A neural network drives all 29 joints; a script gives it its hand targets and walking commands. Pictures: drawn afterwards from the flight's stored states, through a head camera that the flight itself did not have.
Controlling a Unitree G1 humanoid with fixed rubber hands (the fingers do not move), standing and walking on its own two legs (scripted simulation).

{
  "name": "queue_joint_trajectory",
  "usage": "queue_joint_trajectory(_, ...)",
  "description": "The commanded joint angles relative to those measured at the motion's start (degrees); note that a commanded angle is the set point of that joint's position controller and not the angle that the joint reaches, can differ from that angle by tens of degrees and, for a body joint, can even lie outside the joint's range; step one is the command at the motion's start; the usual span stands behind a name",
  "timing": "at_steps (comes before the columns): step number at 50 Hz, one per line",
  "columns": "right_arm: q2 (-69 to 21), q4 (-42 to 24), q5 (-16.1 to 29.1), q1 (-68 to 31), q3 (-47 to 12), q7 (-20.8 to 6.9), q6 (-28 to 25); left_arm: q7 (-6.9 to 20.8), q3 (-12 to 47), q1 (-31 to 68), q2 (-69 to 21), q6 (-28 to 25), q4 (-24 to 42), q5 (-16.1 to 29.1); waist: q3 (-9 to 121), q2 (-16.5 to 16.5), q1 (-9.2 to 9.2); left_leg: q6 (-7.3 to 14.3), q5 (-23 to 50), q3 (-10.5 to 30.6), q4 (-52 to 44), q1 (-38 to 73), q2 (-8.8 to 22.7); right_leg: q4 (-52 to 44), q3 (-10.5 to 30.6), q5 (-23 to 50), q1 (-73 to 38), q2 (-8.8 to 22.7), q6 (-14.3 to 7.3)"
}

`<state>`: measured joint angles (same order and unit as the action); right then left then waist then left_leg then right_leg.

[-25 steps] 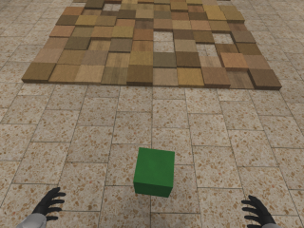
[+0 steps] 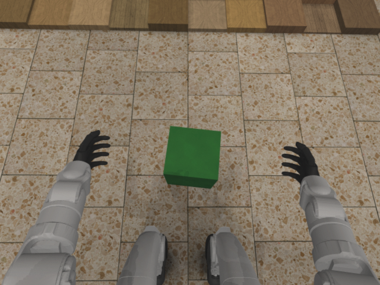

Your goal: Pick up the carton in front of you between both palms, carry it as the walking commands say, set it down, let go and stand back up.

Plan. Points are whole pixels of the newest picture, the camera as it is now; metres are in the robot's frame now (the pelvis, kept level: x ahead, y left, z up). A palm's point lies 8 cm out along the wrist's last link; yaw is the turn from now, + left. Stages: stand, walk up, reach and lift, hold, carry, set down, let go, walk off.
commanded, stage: reach and lift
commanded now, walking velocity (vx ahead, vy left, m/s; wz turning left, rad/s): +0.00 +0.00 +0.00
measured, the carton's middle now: (192, 159) +0.50 -0.02 -0.58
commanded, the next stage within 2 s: none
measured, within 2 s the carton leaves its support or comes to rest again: neither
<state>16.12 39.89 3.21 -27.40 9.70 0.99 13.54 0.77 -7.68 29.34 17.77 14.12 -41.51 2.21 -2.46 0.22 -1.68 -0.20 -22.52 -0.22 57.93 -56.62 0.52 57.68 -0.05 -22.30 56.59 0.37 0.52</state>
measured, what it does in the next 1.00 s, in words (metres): lowers itself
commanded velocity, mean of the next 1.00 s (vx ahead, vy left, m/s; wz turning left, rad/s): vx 0.00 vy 0.00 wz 0.00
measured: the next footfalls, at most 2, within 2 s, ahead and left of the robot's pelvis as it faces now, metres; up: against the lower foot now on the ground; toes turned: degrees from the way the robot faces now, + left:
none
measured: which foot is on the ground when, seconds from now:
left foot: down 0.00-1.00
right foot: down 0.00-1.00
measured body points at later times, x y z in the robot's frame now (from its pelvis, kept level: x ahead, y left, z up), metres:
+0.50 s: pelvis -0.04 +0.00 -0.05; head +0.29 +0.00 +0.26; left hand +0.54 +0.18 -0.15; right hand +0.50 -0.21 -0.15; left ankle +0.04 +0.12 -0.67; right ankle +0.04 -0.12 -0.67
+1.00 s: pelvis -0.05 +0.00 -0.22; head +0.32 +0.00 +0.04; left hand +0.52 +0.17 -0.39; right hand +0.49 -0.22 -0.38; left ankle +0.04 +0.12 -0.67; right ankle +0.04 -0.12 -0.67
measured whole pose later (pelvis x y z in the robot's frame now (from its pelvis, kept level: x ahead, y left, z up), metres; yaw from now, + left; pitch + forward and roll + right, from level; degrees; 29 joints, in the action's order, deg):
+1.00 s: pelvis -0.05 +0.00 -0.22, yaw -1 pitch +51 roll -1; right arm 16.4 52.2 7.3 -71.6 14.6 6.6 5.7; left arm -5.3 -8.6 76.5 21.3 6.3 -57.2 6.3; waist -3.0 0.5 -2.5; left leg -1.0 -31.1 2.0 103.8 -123.3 -1.0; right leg 102.8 0.7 -30.4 123.0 -0.9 1.6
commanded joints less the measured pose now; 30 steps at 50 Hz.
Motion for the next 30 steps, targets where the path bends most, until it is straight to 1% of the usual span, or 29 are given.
queue_joint_trajectory(1,7.7,-3.6,0.7,-16.7,2.6,0.8,-0.5,-0.5,-2.1,17.9,8.1,-0.4,3.0,0.7,36.4,0.7,-0.53,-1.3,20.3,1.3,-3.0,14.6,-2.7,-3.8,-0.3,20.3,-9.5,-2.4,1.8)
queue_joint_trajectory(5,8.4,-1.1,1.1,-29.5,3.9,1.5,0.9,-0.9,-2.8,31.9,9.7,0.7,-0.9,1.1,42.5,1.2,-1.11,-1.3,12.1,0.4,-2.9,10.3,-2.8,-3.5,-1.2,12.8,-6.5,-2.4,2.1)
queue_joint_trajectory(9,8.2,3.1,1.0,-41.0,5.1,2.0,1.8,-1.0,-3.7,44.2,10.2,1.5,-6.1,0.8,45.9,1.7,-1.48,-1.3,5.2,-0.3,-2.7,6.2,-2.9,-2.9,-2.1,6.0,-3.1,-2.6,2.2)
queue_joint_trajectory(12,7.8,5.9,0.1,-48.3,6.8,2.2,1.6,-0.8,-4.8,51.8,10.3,1.3,-9.8,-0.1,48.0,1.9,-1.68,-1.4,2.9,-0.6,-2.0,3.7,-3.2,-2.2,-2.7,3.4,-0.2,-2.9,2.2)
queue_joint_trajectory(16,7.1,7.9,-2.0,-55.9,9.8,2.4,0.5,-0.6,-6.6,60.1,10.2,0.2,-12.8,-1.9,51.2,1.8,-2.14,-1.7,3.4,-0.8,-0.6,1.2,-3.7,-0.9,-3.3,4.0,2.5,-3.3,2.2)
queue_joint_trajectory(18,6.8,8.1,-3.2,-58.7,11.3,2.5,-0.2,-0.6,-7.6,63.1,10.2,-0.5,-13.3,-3.0,53.8,2.0,-2.5,-1.7,5.3,-0.9,0.1,1.0,-4.1,-0.2,-3.4,6.2,3.0,-3.5,2.3)
queue_joint_trajectory(20,6.5,7.5,-4.3,-59.3,12.6,2.6,-1.0,-0.6,-8.7,64.2,10.0,-1.3,-13.1,-4.3,58.1,2.3,-2.84,-1.5,9.5,-0.6,0.7,2.7,-4.6,0.3,-3.5,10.3,2.7,-4.0,2.3)
queue_joint_trajectory(24,5.0,5.1,-5.8,-56.1,14.2,2.1,-3.3,-0.7,-10.5,62.3,8.0,-3.3,-10.4,-6.8,66.4,3.6,-3.07,-1.1,23.6,0.3,2.4,7.4,-5.2,1.5,-3.0,22.3,2.2,-4.8,1.8)
queue_joint_trajectory(27,2.6,4.3,-6.9,-52.9,15.4,1.3,-5.8,-0.7,-11.7,59.3,5.1,-5.4,-9.3,-7.9,65.8,4.2,-2.85,-0.8,32.9,1.2,4.8,5.4,-5.0,3.6,-2.7,29.7,6.8,-4.8,1.6)
queue_joint_trajectory(30,0.3,4.8,-7.9,-50.0,16.5,0.9,-8.0,-0.8,-13.1,55.6,2.6,-7.3,-9.6,-9.0,63.3,4.0,-2.56,-0.8,38.6,1.8,8.4,-0.4,-4.5,6.7,-2.1,33.8,12.9,-4.5,1.8)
